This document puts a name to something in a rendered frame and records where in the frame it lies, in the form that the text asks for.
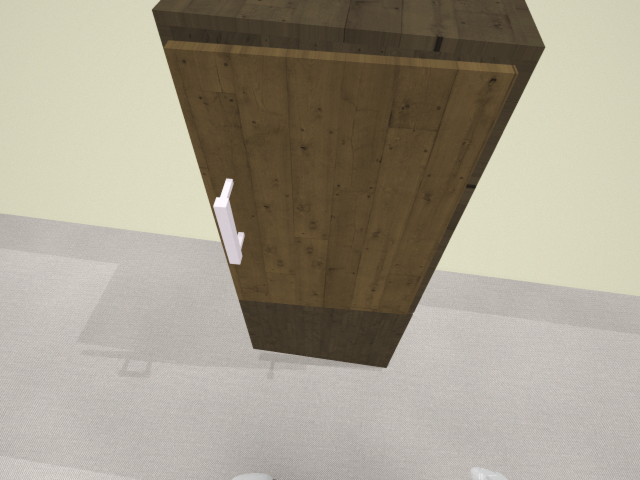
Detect handle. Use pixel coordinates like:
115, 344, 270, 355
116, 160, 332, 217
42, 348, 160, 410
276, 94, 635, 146
213, 179, 245, 265

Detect cupboard door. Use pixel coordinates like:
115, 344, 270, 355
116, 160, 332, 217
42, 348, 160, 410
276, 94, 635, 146
163, 40, 518, 315

